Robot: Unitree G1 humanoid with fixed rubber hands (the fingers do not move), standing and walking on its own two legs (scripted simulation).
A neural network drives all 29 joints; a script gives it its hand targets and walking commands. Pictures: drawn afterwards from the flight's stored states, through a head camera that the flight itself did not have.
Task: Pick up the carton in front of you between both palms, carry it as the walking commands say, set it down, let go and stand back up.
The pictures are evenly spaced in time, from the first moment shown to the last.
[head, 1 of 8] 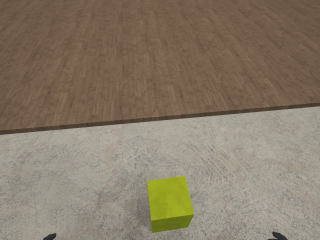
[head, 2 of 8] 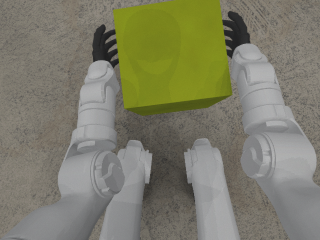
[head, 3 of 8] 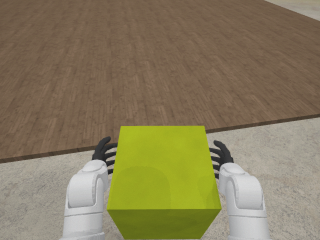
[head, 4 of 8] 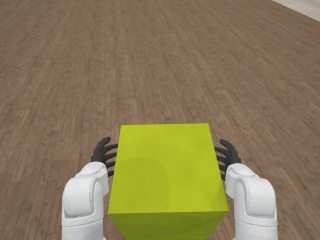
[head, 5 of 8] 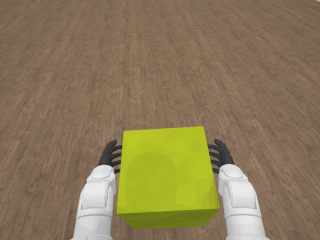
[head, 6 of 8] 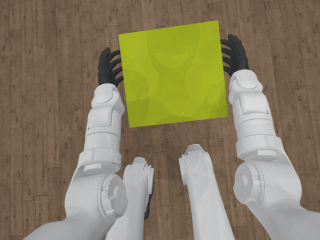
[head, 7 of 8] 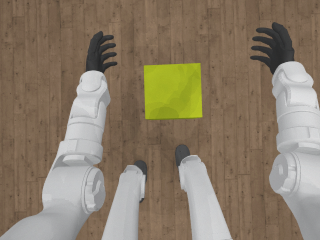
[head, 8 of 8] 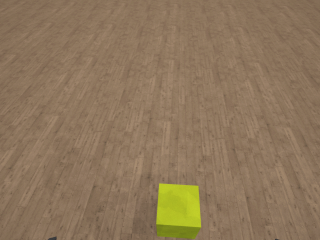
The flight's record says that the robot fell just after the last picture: no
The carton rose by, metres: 0.80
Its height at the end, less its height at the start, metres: +0.05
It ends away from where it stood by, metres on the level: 2.39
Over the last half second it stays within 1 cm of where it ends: yes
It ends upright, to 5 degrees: yes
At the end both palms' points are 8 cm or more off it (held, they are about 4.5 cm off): yes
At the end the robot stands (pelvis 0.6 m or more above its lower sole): yes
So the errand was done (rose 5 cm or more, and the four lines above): yes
